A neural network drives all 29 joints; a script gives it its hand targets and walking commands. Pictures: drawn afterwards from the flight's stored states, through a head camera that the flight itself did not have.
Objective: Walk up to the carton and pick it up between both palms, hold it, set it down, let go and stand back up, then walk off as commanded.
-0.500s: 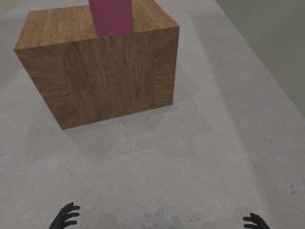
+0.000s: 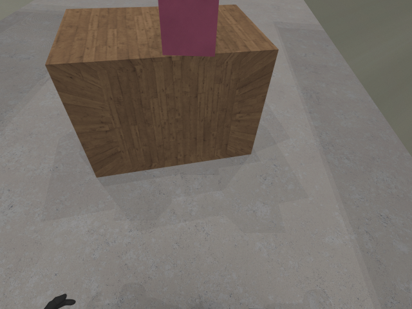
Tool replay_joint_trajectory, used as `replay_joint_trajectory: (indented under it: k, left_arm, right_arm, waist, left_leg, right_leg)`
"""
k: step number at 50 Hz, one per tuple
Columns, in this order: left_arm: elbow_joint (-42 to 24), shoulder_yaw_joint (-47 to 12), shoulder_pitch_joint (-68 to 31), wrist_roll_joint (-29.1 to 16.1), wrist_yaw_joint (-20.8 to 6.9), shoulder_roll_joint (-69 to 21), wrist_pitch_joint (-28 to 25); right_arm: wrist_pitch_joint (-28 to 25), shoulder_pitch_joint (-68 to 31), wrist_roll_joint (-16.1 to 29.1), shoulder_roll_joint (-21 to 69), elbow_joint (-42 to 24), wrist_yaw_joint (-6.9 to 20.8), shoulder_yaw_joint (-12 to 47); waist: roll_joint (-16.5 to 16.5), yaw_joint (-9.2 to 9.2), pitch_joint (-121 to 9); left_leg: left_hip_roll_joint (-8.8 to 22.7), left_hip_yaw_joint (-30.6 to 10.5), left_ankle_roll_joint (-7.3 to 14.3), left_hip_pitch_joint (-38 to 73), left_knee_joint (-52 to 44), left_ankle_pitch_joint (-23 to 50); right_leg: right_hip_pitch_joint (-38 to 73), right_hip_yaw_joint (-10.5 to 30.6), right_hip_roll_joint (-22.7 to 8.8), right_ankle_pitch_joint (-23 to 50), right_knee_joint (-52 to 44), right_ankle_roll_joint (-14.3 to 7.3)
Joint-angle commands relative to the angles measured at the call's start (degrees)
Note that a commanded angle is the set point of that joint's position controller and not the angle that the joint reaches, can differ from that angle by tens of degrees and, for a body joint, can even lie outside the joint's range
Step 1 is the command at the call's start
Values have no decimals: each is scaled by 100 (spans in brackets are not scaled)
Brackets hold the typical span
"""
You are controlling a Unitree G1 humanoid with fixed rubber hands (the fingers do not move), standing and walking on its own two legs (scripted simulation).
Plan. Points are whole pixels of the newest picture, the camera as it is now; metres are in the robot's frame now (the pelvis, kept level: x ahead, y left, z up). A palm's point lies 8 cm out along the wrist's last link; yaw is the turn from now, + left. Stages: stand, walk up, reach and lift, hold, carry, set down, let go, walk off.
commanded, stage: walk up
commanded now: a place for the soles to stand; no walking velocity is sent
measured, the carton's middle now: (189, 10) +1.26 +0.11 +0.10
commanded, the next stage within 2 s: none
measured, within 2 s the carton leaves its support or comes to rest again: neither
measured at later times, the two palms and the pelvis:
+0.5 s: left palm (72, 266) +0.22 +0.28 -0.04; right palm (383, 297) +0.19 -0.36 -0.09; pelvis +0.12 -0.04 +0.01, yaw +1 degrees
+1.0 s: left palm (88, 227) +0.33 +0.30 -0.09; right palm (367, 246) +0.29 -0.35 -0.06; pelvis +0.25 -0.02 +0.00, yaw +5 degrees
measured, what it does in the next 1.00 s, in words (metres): walks ahead: right foot, then left foot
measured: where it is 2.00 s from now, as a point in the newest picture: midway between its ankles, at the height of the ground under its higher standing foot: (210, 271)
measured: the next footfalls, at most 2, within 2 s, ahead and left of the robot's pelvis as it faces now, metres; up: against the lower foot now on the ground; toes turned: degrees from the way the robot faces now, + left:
right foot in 0.28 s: +0.21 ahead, -0.17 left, +0.00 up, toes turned -1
left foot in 0.68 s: +0.30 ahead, +0.12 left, +0.00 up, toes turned +2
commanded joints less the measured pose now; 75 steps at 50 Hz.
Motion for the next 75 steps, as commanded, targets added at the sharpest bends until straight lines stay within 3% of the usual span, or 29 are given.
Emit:
replay_joint_trajectory:
  k: [1, 8, 11, 13, 14, 15, 16, 18, 21, 29, 32, 33, 34, 35, 36, 37, 39, 42, 51, 54, 55, 56, 57, 58, 61, 63, 66, 70, 75]
  left_arm:
    - [-210, 264, -181, 204, -47, 1138, -108]
    - [-305, 213, -442, 222, -44, 1016, -188]
    - [-260, 183, -161, 199, 7, 878, -313]
    - [-43, 253, 445, 214, 89, 953, -378]
    - [44, 316, 850, 280, 144, 1111, -400]
    - [97, 463, 1146, 322, 184, 1551, -420]
    - [-14, 544, 861, 244, 170, 1952, -420]
    - [-243, 436, 154, 168, 120, 1812, -388]
    - [-162, 322, 137, 137, 99, 1481, -369]
    - [-401, 378, 33, 145, 17, 1582, -252]
    - [-505, 305, -389, 178, 25, 1416, -157]
    - [-469, 200, -124, 213, 46, 1112, -102]
    - [-560, 84, -80, 187, 40, 696, -68]
    - [-627, 54, -146, 130, 43, 621, -34]
    - [-587, 137, -375, 119, 69, 1254, 8]
    - [-496, 203, -442, 89, 66, 1509, 11]
    - [-380, 223, -364, 102, 42, 1420, -30]
    - [-312, 262, -210, 178, 15, 1236, -27]
    - [-411, 233, -454, 180, -68, 1048, -89]
    - [-105, 316, 426, 173, 1, 1008, -213]
    - [50, 405, 923, 233, 69, 1208, -251]
    - [120, 505, 1224, 307, 120, 1599, -291]
    - [-28, 599, 876, 223, 116, 2010, -265]
    - [-170, 538, 405, 197, 72, 2001, -240]
    - [-165, 353, 4, 91, 90, 1411, -245]
    - [-158, 311, 136, 98, 53, 1270, -235]
    - [-210, 327, 223, 68, 21, 1319, -211]
    - [-282, 335, 332, 104, -20, 1331, -105]
    - [-383, 255, 277, 126, 19, 1267, 32]
  right_arm:
    - [-232, 43, -93, -1545, -456, -96, -424]
    - [-188, 104, -83, -1648, -435, -80, -450]
    - [-155, -18, -62, -1553, -445, -92, -416]
    - [-113, -223, -58, -1280, -550, -116, -320]
    - [-92, -132, -71, -986, -580, -123, -220]
    - [-107, -79, -34, -615, -673, -104, -82]
    - [-28, -262, -83, -817, -609, -108, -114]
    - [4, -249, -23, -1421, -301, -51, -293]
    - [17, -49, -31, -1195, -89, 64, -308]
    - [-37, -362, -89, -1133, -249, 117, -305]
    - [-162, 469, -86, -1117, 8, 45, -360]
    - [-222, 860, -113, -1258, 181, -54, -437]
    - [-262, 1061, -218, -1620, 119, -157, -550]
    - [-285, 789, -229, -2012, -107, -204, -602]
    - [-261, 554, -108, -2197, -229, -198, -606]
    - [-251, 224, -59, -2142, -321, -203, -613]
    - [-285, 259, -37, -1755, -321, -243, -458]
    - [-313, 380, 0, -1599, -298, -243, -392]
    - [-289, 93, -12, -1776, -383, -282, -405]
    - [-239, -262, -17, -1533, -452, -295, -331]
    - [-197, -139, -42, -1162, -445, -312, -224]
    - [-182, 51, -11, -671, -462, -287, -33]
    - [-97, -4, 1, -865, -413, -316, -79]
    - [-40, -33, 25, -1435, -185, -337, -239]
    - [-39, 309, 56, -1343, 128, -189, -263]
    - [-4, 304, 3, -1227, 251, -138, -275]
    - [40, 36, 27, -1241, 146, -116, -266]
    - [9, -179, -22, -1183, 62, -127, -238]
    - [-93, -201, -86, -952, -87, -206, -143]
  waist:
    - [1000, -174, -273]
    - [1096, -332, -306]
    - [1128, -136, -600]
    - [701, 259, -914]
    - [208, 411, -1098]
    - [-894, 600, -1154]
    - [-1134, 592, -588]
    - [-589, 246, 374]
    - [-740, 182, 351]
    - [-886, 352, 16]
    - [-360, -221, -527]
    - [428, -361, -889]
    - [1365, -483, -746]
    - [1615, -329, -378]
    - [1131, -329, -149]
    - [788, -170, 436]
    - [811, -107, 331]
    - [971, -169, -374]
    - [1180, -177, -219]
    - [923, 414, -632]
    - [283, 617, -876]
    - [-1157, 752, -939]
    - [-1284, 622, -461]
    - [-727, 437, -18]
    - [-711, 95, 465]
    - [-807, 186, 230]
    - [-821, 281, 453]
    - [-889, 475, 192]
    - [-785, 509, -337]
  left_leg:
    - [1179, -2457, 1003, 954, -1926, -1556]
    - [1300, -2361, 1101, 1232, -1615, -1156]
    - [1264, -1929, 985, 1180, -864, 477]
    - [869, -1235, 601, 314, 142, 843]
    - [554, -954, 465, -480, 931, 320]
    - [-38, -452, 208, -1828, 2192, -862]
    - [-250, -166, -20, -2621, 2966, -1803]
    - [267, -473, -87, -2501, 3070, -1234]
    - [356, -265, -182, -1824, 2457, -428]
    - [409, 422, -256, -1168, 876, -410]
    - [132, 711, -135, 213, -282, 309]
    - [-67, 297, -159, 1011, -568, -94]
    - [689, -1551, 28, 1506, -1021, -1026]
    - [1534, -3809, 437, 1589, -1658, -1673]
    - [1974, -4865, 946, 969, -2392, -3227]
    - [1908, -4671, 1080, 618, -2425, -3690]
    - [1489, -3509, 999, 961, -1776, -1514]
    - [1302, -2563, 958, 1385, -1343, 211]
    - [1333, -2186, 1103, 713, -1046, -206]
    - [1034, -1513, 681, -341, 78, 484]
    - [662, -1168, 489, -984, 1218, 143]
    - [-138, -610, 245, -2099, 2602, -1275]
    - [-371, -337, 11, -2765, 3335, -1748]
    - [-94, -612, 14, -2585, 3601, -1548]
    - [217, -446, -112, -1985, 3064, -359]
    - [136, -329, -248, -1600, 2896, -81]
    - [118, -348, -364, -1803, 2452, 52]
    - [131, -70, -396, -1709, 1505, -332]
    - [106, 439, -272, -855, 489, -375]
  right_leg:
    - [-833, 174, -85, 729, -740, 123]
    - [-695, 74, 2, 652, -1766, 103]
    - [163, 47, 183, 774, -2738, 7]
    - [1879, -36, 306, 1442, -3654, -166]
    - [2834, 215, 102, 1247, -3543, -268]
    - [3618, 1931, -1061, -501, -4044, -596]
    - [2954, 3443, -2186, -2392, -4943, -1048]
    - [1761, 2851, -1993, -2892, -5015, -1272]
    - [1494, 1189, -1123, -1120, -4756, -989]
    - [1825, 657, -1246, -551, -4243, -1141]
    - [1468, -29, -907, 180, -2671, -780]
    - [1089, -218, -604, 263, -1341, -586]
    - [-77, -349, -151, 259, -72, -307]
    - [-1314, 7, 397, -645, 501, -99]
    - [-1505, 438, 331, -988, 691, -115]
    - [-1597, 577, 85, -515, 684, -100]
    - [-1529, 445, -95, 77, 123, -82]
    - [-1144, 305, -149, 470, -417, 15]
    - [-398, 99, -47, 625, -1814, -3]
    - [1776, 10, 166, 1258, -2948, -149]
    - [2765, 377, 89, 813, -3223, -189]
    - [3388, 1758, -946, -615, -3781, -308]
    - [2571, 3714, -2189, -2846, -5098, -501]
    - [1728, 3726, -2169, -3615, -5238, -575]
    - [1256, 1687, -1102, -1782, -4868, -526]
    - [1349, 1115, -835, -980, -4831, -565]
    - [1609, 1034, -941, -990, -4977, -556]
    - [2183, 744, -919, -525, -4702, -963]
    - [2290, 257, -1082, 2044, -3486, -1115]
